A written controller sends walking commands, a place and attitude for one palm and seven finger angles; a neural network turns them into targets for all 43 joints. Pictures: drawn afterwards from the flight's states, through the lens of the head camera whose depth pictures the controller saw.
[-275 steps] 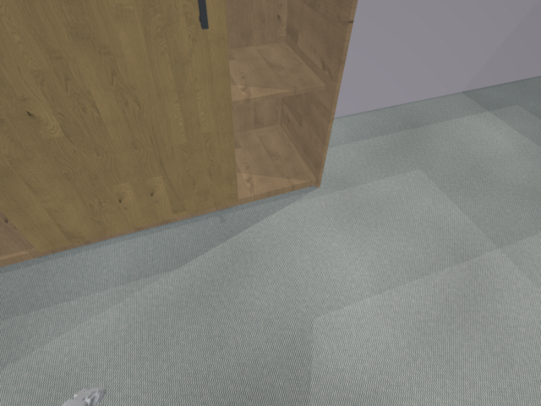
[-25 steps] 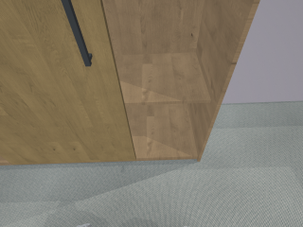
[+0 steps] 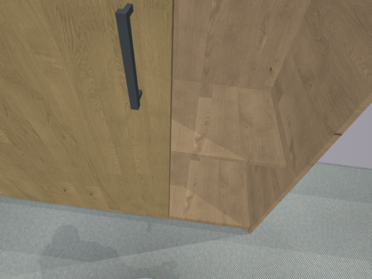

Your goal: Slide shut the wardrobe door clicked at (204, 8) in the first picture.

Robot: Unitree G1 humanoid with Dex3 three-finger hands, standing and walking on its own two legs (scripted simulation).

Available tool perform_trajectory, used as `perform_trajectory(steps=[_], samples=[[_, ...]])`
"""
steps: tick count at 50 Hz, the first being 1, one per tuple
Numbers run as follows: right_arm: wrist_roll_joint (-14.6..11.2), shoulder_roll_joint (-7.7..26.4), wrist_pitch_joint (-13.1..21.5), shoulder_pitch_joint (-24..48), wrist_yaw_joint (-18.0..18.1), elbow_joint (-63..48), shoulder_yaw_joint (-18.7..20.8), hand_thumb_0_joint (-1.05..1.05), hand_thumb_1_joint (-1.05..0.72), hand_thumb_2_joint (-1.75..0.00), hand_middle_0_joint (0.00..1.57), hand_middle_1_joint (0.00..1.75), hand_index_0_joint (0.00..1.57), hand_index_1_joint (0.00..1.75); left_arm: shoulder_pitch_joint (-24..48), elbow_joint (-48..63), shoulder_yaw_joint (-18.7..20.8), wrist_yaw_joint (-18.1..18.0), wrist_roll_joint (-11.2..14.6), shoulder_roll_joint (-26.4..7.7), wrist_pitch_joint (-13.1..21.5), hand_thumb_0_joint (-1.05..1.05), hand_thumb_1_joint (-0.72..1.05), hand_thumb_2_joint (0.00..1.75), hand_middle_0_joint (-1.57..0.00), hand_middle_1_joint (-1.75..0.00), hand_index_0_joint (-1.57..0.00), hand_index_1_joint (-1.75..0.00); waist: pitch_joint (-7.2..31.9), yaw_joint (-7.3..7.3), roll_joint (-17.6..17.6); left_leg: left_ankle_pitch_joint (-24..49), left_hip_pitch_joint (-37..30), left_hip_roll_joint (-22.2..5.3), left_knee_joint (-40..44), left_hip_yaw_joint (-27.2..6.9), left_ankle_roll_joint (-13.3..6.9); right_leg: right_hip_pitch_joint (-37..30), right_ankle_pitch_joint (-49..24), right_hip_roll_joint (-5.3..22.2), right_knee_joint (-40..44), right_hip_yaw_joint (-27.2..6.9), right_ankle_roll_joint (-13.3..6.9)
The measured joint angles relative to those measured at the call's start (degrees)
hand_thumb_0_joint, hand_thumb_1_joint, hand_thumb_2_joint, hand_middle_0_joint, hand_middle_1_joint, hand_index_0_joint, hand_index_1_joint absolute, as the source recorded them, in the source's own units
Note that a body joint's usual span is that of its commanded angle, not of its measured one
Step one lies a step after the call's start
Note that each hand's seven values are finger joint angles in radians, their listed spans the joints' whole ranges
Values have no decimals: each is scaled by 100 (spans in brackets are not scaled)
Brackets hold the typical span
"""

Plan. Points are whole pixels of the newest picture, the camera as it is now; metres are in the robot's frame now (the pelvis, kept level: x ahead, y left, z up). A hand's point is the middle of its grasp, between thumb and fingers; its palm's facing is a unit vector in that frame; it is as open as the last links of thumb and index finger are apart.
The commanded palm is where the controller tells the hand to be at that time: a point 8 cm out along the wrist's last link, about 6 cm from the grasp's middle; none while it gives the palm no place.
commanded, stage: come to a stop and stand still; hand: left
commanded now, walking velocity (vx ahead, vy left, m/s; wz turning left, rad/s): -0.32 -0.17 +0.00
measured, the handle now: (132, 62) +0.47 +0.18 +0.21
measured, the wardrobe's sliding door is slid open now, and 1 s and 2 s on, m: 0.43 0.43 0.43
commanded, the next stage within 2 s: look again from close up in 1.42 s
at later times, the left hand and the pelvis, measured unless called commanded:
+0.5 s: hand out of the picture +0.00 +0.15 -0.15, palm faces +0.01 -0.96 -0.28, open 7.3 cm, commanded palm none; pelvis -0.04 -0.05 +0.00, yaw -2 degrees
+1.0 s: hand out of the picture -0.03 +0.17 -0.18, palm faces +0.03 -0.98 -0.21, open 7.3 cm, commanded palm none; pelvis -0.05 -0.01 -0.01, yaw -1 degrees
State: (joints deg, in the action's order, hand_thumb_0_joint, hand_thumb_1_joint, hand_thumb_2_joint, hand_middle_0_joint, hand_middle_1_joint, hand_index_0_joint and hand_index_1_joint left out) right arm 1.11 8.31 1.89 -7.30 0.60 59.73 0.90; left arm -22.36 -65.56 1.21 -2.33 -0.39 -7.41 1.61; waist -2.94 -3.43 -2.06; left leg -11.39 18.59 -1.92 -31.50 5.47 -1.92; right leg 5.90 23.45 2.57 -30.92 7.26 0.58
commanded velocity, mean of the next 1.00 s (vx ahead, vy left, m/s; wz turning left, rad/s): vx -0.01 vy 0.02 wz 0.00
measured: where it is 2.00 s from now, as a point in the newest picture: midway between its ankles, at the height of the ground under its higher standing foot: outside the picture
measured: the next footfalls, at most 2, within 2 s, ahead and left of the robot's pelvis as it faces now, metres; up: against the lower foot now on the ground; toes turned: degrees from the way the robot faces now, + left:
right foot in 0.44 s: -0.02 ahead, -0.17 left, +0.00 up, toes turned -5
left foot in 0.82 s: +0.01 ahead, +0.11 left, +0.00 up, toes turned +4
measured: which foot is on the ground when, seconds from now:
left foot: down 0.00-0.44, up 0.46-0.80, down 0.82-1.00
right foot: up 0.00-0.42, down 0.44-1.00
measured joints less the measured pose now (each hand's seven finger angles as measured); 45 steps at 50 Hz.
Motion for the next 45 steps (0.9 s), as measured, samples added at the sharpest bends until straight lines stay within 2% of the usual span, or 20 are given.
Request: perform_trajectory(steps=[2, 5, 10, 13, 17, 19, 22, 25, 27, 29, 34, 37, 40, 41, 43, 45], samples=[[-43, -130, -8, 115, 76, 1, -86, 0, -91, -89, 19, 30, 19, 30, 89, -33, -25, -49, 38, -46, -98, 1, 91, 90, -20, -30, -20, -30, -75, -52, -144, -128, -166, 60, 104, 144, -66, 279, 523, 42, -620, -283, 43], [-60, -253, -87, 264, 176, -39, -110, 0, -91, -89, 20, 30, 20, 30, 320, 36, -7, -60, 10, -81, -250, 1, 91, 90, -20, -30, -20, -30, -196, 12, -102, 21, -334, 52, 392, 199, -89, 768, 757, -1, -1453, -507, 86], [-74, -243, -207, 409, 229, -208, 32, -2, -92, -89, 20, 30, 20, 30, 707, 405, 187, -15, -39, -309, -422, 1, 91, 90, -20, -30, -20, -30, -321, 136, -15, 250, -300, -61, 616, 233, -86, 1683, 438, -99, -2821, -764, 146], [-34, -137, -280, 336, 201, -212, 78, -2, -92, -89, 20, 30, 20, 30, 867, 613, 311, 16, -55, -509, -497, 0, 91, 90, -20, -30, -20, -30, -249, 176, -28, 331, -199, -129, 624, 226, -28, 1908, 163, -105, -3116, -832, 169], [22, 63, -367, 119, 148, -153, 165, -1, -91, -89, 20, 30, 20, 30, 963, 776, 356, 58, -69, -636, -524, 0, 91, 90, -20, -30, -20, -30, -87, 261, 53, 413, -91, -211, 598, 180, 72, 1596, 159, -15, -2329, -733, 121], [51, 180, -398, -9, 111, -102, 203, -1, -91, -89, 20, 30, 20, 30, 959, 784, 317, 67, -55, -621, -473, 0, 91, 90, -20, -30, -20, -30, 4, 327, 146, 437, -41, -243, 556, 153, 132, 1238, 228, 13, -1555, -661, 50], [23, 298, -446, -264, 52, -1, 234, -1, -91, -89, 20, 30, 20, 30, 830, 747, 221, 64, -70, -580, -289, 0, 91, 90, -20, -30, -20, -30, 197, 370, 168, 273, 119, -203, 271, 166, 252, 568, -263, 69, -57, -633, -34], [-1, 441, -575, -578, -12, 136, 258, 0, -91, -89, 20, 30, 20, 30, 691, 604, 74, 69, -94, -317, -268, 0, 91, 90, -20, -30, -20, -30, 347, 371, 430, -719, 203, -129, -243, -167, 295, 461, -497, -27, 63, -564, -60], [16, 475, -621, -764, -58, 216, 250, 0, -91, -89, 20, 30, 20, 30, 537, 555, 25, 82, -88, -172, -250, 0, 91, 90, -20, -30, -20, -30, 471, 315, 450, -817, 231, -15, -654, -292, 277, 363, -633, -23, 337, -632, -84], [18, 475, -589, -901, -86, 252, 239, 0, -91, -89, 20, 30, 19, 30, 458, 504, 3, 95, -77, -67, -235, 0, 91, 90, -20, -30, -20, -30, 493, 324, 441, -707, 237, 44, -998, -357, 277, 286, -782, -17, 592, -672, -104], [-5, 402, -511, -1151, -77, 293, 200, 0, -91, -89, 20, 30, 19, 30, 516, 470, 30, 66, -86, 34, -183, 1, 92, 90, -21, -30, -21, -30, 326, 353, 418, -758, 92, 52, -1182, -421, 344, 304, -891, -16, 778, -558, -133], [-30, 334, -506, -1155, -28, 318, 165, 0, -91, -89, 20, 30, 19, 30, 575, 469, 78, 48, -86, 6, -137, 1, 92, 90, -21, -30, -21, -30, 183, 283, 352, -989, -175, 67, -699, -385, 372, 399, -841, 19, 678, -514, -121], [-41, 307, -418, -1077, 17, 263, 108, 0, -91, -89, 20, 30, 19, 30, 594, 431, 79, -24, -56, -30, -102, 1, 92, 90, -21, -30, -21, -30, 77, 246, 346, -548, -554, 45, 118, -351, 359, 563, -693, 17, 386, -472, -45], [-42, 335, -387, -1040, 18, 155, 82, 0, -91, -89, 20, 30, 19, 30, 573, 438, 43, -68, -51, -28, -60, 1, 92, 90, -21, -30, -21, -30, 45, 283, 417, -448, -579, -7, 123, -377, 318, 649, -628, -34, 244, -427, -9], [-5, 316, -284, -914, 59, -6, 68, 0, -91, -89, 20, 30, 19, 30, 594, 425, 9, -95, -31, -60, -32, 1, 91, 90, -21, -30, -21, -30, -37, 373, 411, -811, -527, 7, 21, -403, 264, 811, -488, 0, -75, -381, 58], [-2, 245, -239, -790, 81, -113, 23, 0, -91, -89, 20, 30, 19, 30, 606, 430, 9, -117, -15, -106, -27, 1, 91, 90, -21, -30, -21, -30, -73, 369, 301, -859, -456, 81, -200, -373, 201, 850, -455, 82, -234, -414, 99]])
